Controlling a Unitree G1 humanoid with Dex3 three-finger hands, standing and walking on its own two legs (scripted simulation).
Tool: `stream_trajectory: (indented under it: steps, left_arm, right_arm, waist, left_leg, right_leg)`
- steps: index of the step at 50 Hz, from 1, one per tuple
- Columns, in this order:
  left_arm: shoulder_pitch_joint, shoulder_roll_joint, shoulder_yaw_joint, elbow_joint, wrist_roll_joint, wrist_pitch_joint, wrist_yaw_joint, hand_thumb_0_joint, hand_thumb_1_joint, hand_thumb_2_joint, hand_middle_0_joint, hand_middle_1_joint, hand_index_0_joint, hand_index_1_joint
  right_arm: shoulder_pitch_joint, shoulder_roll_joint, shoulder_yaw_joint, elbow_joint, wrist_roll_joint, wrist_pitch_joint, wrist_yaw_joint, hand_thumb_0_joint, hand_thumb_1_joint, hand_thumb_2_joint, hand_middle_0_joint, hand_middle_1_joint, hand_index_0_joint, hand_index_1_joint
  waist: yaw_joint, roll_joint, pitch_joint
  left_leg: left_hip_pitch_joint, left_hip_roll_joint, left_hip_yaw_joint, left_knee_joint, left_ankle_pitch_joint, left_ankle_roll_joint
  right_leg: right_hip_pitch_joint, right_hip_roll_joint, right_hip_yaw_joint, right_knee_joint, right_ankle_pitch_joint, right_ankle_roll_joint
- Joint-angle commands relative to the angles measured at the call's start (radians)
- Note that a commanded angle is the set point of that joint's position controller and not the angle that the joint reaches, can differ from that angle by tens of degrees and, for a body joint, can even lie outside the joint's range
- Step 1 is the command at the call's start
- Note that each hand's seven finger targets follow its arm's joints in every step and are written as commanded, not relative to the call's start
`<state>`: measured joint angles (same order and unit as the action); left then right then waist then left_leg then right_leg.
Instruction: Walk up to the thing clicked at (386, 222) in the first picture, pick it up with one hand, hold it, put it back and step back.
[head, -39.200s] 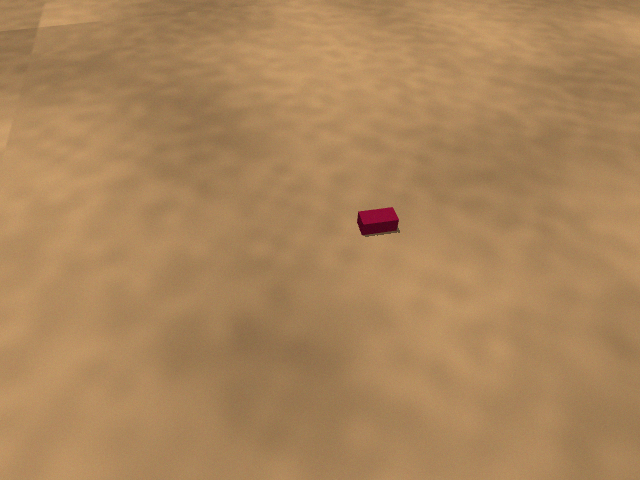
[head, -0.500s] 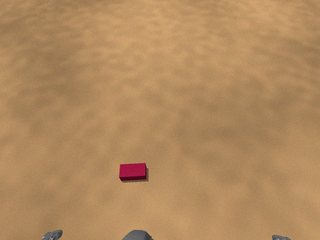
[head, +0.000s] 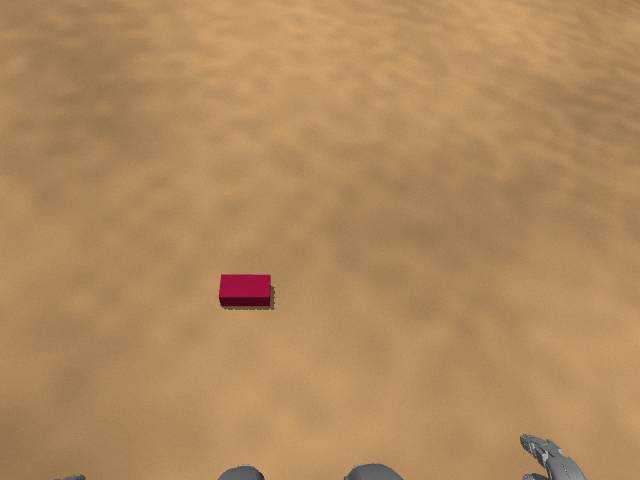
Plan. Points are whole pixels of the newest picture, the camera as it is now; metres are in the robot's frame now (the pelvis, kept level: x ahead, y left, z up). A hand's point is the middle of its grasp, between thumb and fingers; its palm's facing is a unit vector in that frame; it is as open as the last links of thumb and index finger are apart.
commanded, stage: step back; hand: left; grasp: from above
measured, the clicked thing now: (245, 290) +0.72 +0.21 -0.73
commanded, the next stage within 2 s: stand in 1.86 s
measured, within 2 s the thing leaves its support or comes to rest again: neither
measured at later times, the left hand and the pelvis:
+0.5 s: hand out of the picture -0.04 +0.22 -0.13, palm faces +0.07 -0.91 -0.42, open 7.4 cm; pelvis -0.17 -0.06 -0.01, yaw +6 degrees
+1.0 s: hand out of the picture -0.31 +0.18 -0.16, palm faces +0.03 -0.92 -0.39, open 7.4 cm; pelvis -0.33 -0.09 -0.01, yaw +2 degrees
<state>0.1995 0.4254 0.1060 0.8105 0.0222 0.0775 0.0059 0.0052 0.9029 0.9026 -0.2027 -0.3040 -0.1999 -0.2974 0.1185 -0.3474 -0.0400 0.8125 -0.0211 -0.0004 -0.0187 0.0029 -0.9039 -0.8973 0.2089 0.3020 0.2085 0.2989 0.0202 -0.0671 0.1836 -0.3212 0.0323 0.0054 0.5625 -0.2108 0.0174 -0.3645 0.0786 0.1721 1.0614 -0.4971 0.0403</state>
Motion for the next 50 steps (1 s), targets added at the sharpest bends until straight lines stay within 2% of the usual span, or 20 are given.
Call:
stream_trajectory:
  steps: [1, 6, 8, 9, 10, 12, 14, 19, 23, 27, 29, 30, 31, 34, 38, 42, 46, 47, 49, 50]
  left_arm:
    - [0.000, 0.135, 0.038, -0.083, 0.004, -0.031, 0.004, 0.000, 0.900, 0.900, -0.200, -0.300, -0.200, -0.300]
    - [0.201, 0.142, 0.049, 0.015, 0.012, -0.036, -0.014, 0.000, 0.900, 0.900, -0.200, -0.300, -0.200, -0.300]
    - [0.113, 0.288, 0.083, -0.037, 0.031, -0.043, -0.016, 0.000, 0.900, 0.900, -0.200, -0.300, -0.200, -0.300]
    - [-0.001, 0.366, 0.095, -0.089, 0.037, -0.038, -0.011, 0.000, 0.900, 0.900, -0.200, -0.300, -0.200, -0.300]
    - [-0.080, 0.328, 0.084, -0.112, 0.032, -0.041, -0.006, 0.000, 0.900, 0.900, -0.200, -0.300, -0.200, -0.300]
    - [-0.164, 0.208, 0.049, -0.135, 0.028, -0.049, -0.001, 0.000, 0.900, 0.900, -0.200, -0.300, -0.200, -0.300]
    - [-0.164, 0.170, 0.056, -0.127, 0.025, -0.046, 0.003, 0.000, 0.900, 0.900, -0.200, -0.300, -0.200, -0.300]
    - [-0.013, 0.151, 0.052, -0.128, 0.030, -0.042, 0.021, 0.000, 0.900, 0.900, -0.200, -0.300, -0.200, -0.300]
    - [-0.019, 0.165, 0.047, -0.147, 0.021, -0.035, 0.031, 0.000, 0.900, 0.900, -0.200, -0.300, -0.200, -0.300]
    - [-0.105, 0.181, 0.028, -0.165, 0.004, -0.016, 0.017, 0.000, 0.900, 0.900, -0.200, -0.300, -0.200, -0.300]
    - [-0.127, 0.113, 0.010, -0.180, -0.003, -0.016, 0.009, 0.000, 0.900, 0.900, -0.200, -0.300, -0.200, -0.300]
    - [-0.181, 0.158, 0.034, -0.182, 0.003, -0.017, 0.020, 0.000, 0.900, 0.900, -0.200, -0.300, -0.200, -0.300]
    - [-0.173, 0.186, 0.045, -0.165, 0.012, -0.014, 0.021, 0.000, 0.900, 0.900, -0.200, -0.300, -0.200, -0.300]
    - [-0.056, 0.144, 0.042, -0.087, -0.009, -0.002, 0.013, 0.000, 0.900, 0.900, -0.200, -0.300, -0.200, -0.300]
    - [-0.013, 0.127, 0.033, -0.059, 0.001, -0.027, 0.011, 0.000, 0.900, 0.900, -0.200, -0.300, -0.200, -0.300]
    - [-0.032, 0.136, 0.007, -0.034, 0.002, -0.071, -0.002, 0.000, 0.900, 0.900, -0.200, -0.300, -0.200, -0.300]
    - [0.143, 0.126, 0.009, 0.105, 0.008, -0.099, 0.001, 0.000, 0.900, 0.900, -0.200, -0.300, -0.200, -0.300]
    - [0.149, 0.168, 0.023, 0.121, 0.020, -0.108, 0.004, 0.000, 0.900, 0.900, -0.200, -0.300, -0.200, -0.300]
    - [0.039, 0.318, 0.053, 0.063, 0.038, -0.110, 0.010, 0.000, 0.900, 0.900, -0.200, -0.300, -0.200, -0.300]
    - [-0.068, 0.327, 0.049, 0.041, 0.038, -0.108, 0.008, 0.000, 0.900, 0.900, -0.200, -0.300, -0.200, -0.300]
  right_arm:
    - [0.054, -0.304, -0.094, -0.070, -0.011, -0.003, -0.019, 0.000, -0.900, -0.900, 0.200, 0.300, 0.200, 0.300]
    - [-0.069, -0.312, -0.089, -0.100, 0.002, 0.021, -0.012, 0.000, -0.900, -0.900, 0.200, 0.300, 0.200, 0.300]
    - [-0.024, -0.200, -0.061, -0.110, 0.014, 0.028, -0.021, 0.000, -0.900, -0.900, 0.200, 0.300, 0.200, 0.300]
    - [-0.035, -0.243, -0.082, -0.101, 0.010, 0.030, -0.043, 0.000, -0.900, -0.900, 0.200, 0.300, 0.200, 0.300]
    - [-0.006, -0.285, -0.093, -0.069, 0.011, 0.028, -0.040, 0.000, -0.900, -0.900, 0.200, 0.300, 0.200, 0.300]
    - [0.070, -0.269, -0.079, -0.018, 0.020, 0.026, -0.027, 0.000, -0.900, -0.900, 0.200, 0.300, 0.200, 0.300]
    - [0.122, -0.227, -0.064, -0.006, 0.013, 0.019, -0.030, 0.000, -0.900, -0.900, 0.200, 0.300, 0.200, 0.300]
    - [0.091, -0.212, -0.051, -0.029, 0.002, 0.001, -0.036, 0.000, -0.900, -0.900, 0.200, 0.300, 0.200, 0.300]
    - [0.145, -0.210, -0.054, -0.013, -0.005, -0.002, -0.031, 0.000, -0.900, -0.900, 0.200, 0.300, 0.200, 0.300]
    - [0.276, -0.235, -0.073, 0.057, -0.004, 0.010, -0.020, 0.000, -0.900, -0.900, 0.200, 0.300, 0.200, 0.300]
    - [0.207, -0.349, -0.096, 0.029, -0.029, 0.011, -0.017, 0.000, -0.900, -0.900, 0.200, 0.300, 0.200, 0.300]
    - [0.122, -0.428, -0.106, -0.010, -0.031, 0.014, -0.010, 0.000, -0.900, -0.900, 0.200, 0.300, 0.200, 0.300]
    - [0.040, -0.411, -0.105, -0.033, -0.032, 0.001, -0.018, 0.000, -0.900, -0.900, 0.200, 0.300, 0.200, 0.300]
    - [-0.032, -0.282, -0.064, -0.046, -0.038, -0.004, -0.027, 0.000, -0.900, -0.900, 0.200, 0.300, 0.200, 0.300]
    - [0.051, -0.251, -0.070, -0.017, -0.021, -0.004, -0.018, 0.000, -0.900, -0.900, 0.200, 0.300, 0.200, 0.300]
    - [0.075, -0.290, -0.087, -0.017, -0.025, 0.000, 0.004, 0.000, -0.900, -0.900, 0.200, 0.300, 0.200, 0.300]
    - [0.014, -0.298, -0.086, -0.021, -0.025, 0.029, 0.019, 0.000, -0.900, -0.900, 0.200, 0.300, 0.200, 0.300]
    - [0.003, -0.242, -0.071, -0.026, -0.018, 0.028, 0.019, 0.000, -0.900, -0.900, 0.200, 0.300, 0.200, 0.300]
    - [-0.070, -0.204, -0.059, -0.051, -0.011, 0.023, 0.009, 0.000, -0.900, -0.900, 0.200, 0.300, 0.200, 0.300]
    - [-0.046, -0.256, -0.082, -0.015, -0.009, 0.020, 0.008, 0.000, -0.900, -0.900, 0.200, 0.300, 0.200, 0.300]
  waist:
    - [-0.055, 0.260, -0.247]
    - [0.042, 0.264, -0.295]
    - [0.027, -0.167, -0.174]
    - [0.055, -0.254, -0.134]
    - [0.016, -0.237, -0.082]
    - [-0.045, -0.085, -0.081]
    - [-0.049, -0.093, -0.122]
    - [0.042, -0.125, -0.205]
    - [0.034, -0.148, -0.277]
    - [-0.052, -0.028, -0.292]
    - [-0.040, 0.282, -0.223]
    - [-0.077, 0.323, -0.178]
    - [-0.046, 0.290, -0.131]
    - [0.036, 0.129, -0.125]
    - [-0.007, 0.197, -0.184]
    - [-0.072, 0.299, -0.246]
    - [0.003, 0.267, -0.237]
    - [0.014, 0.144, -0.217]
    - [0.052, -0.109, -0.092]
    - [0.015, -0.121, -0.010]
  left_leg:
    - [0.248, 0.248, -0.225, -0.096, 0.392, 0.224]
    - [0.015, 0.185, -0.187, -0.023, 0.111, 0.114]
    - [-0.306, -0.121, -0.089, 0.284, -0.321, -0.013]
    - [-0.192, -0.107, -0.124, 0.519, -0.427, -0.032]
    - [-0.111, -0.080, -0.161, 0.616, -0.381, -0.022]
    - [-0.124, -0.140, -0.178, 0.642, -0.246, -0.018]
    - [-0.161, -0.159, -0.158, 0.641, -0.218, -0.027]
    - [-0.245, -0.113, -0.097, 0.446, -0.338, -0.057]
    - [-0.107, -0.055, -0.048, 0.216, -0.334, -0.033]
    - [0.120, -0.067, 0.014, -0.094, -0.041, 0.026]
    - [0.139, 0.249, -0.439, -0.222, 0.066, 0.162]
    - [-0.065, 0.395, -0.566, -0.277, 0.104, 0.298]
    - [-0.155, 0.434, -0.597, -0.278, 0.159, 0.324]
    - [-0.037, 0.213, -0.235, -0.175, 0.360, 0.185]
    - [0.209, 0.173, -0.186, -0.129, 0.229, 0.182]
    - [0.266, 0.189, -0.193, -0.168, -0.204, 0.207]
    - [0.053, 0.157, -0.138, -0.081, -0.297, 0.150]
    - [-0.070, 0.107, -0.094, 0.059, -0.281, 0.094]
    - [-0.204, -0.019, -0.123, 0.272, -0.342, -0.020]
    - [-0.086, 0.001, -0.158, 0.351, -0.315, -0.031]
  right_leg:
    - [-0.031, -0.052, -0.074, -0.197, -0.017, -0.004]
    - [0.252, -0.079, -0.137, -0.608, 0.230, -0.072]
    - [0.194, -0.344, 0.310, -0.764, 0.098, -0.151]
    - [-0.083, -0.497, 0.411, -0.833, 0.064, -0.308]
    - [-0.221, -0.502, 0.417, -0.872, -0.002, -0.331]
    - [-0.103, -0.296, 0.095, -0.747, 0.224, -0.217]
    - [0.006, -0.229, -0.021, -0.687, 0.338, -0.156]
    - [0.342, -0.319, 0.022, -0.595, 0.633, -0.260]
    - [0.360, -0.371, 0.054, -0.550, 0.746, -0.266]
    - [0.162, -0.299, -0.010, -0.485, 0.419, -0.163]
    - [-0.133, -0.086, -0.155, -0.218, 0.022, -0.072]
    - [-0.089, -0.023, -0.096, 0.015, -0.163, -0.047]
    - [-0.044, -0.046, 0.000, 0.174, -0.150, -0.047]
    - [-0.138, 0.039, 0.042, 0.290, 0.000, -0.054]
    - [-0.178, 0.003, -0.021, 0.094, 0.042, -0.018]
    - [-0.049, -0.065, -0.131, -0.329, -0.030, -0.004]
    - [0.235, -0.047, -0.187, -0.725, 0.115, -0.066]
    - [0.297, -0.087, -0.052, -0.726, 0.110, -0.093]
    - [0.000, -0.427, 0.426, -0.861, -0.357, -0.254]
    - [-0.198, -0.463, 0.435, -0.879, -0.451, -0.284]
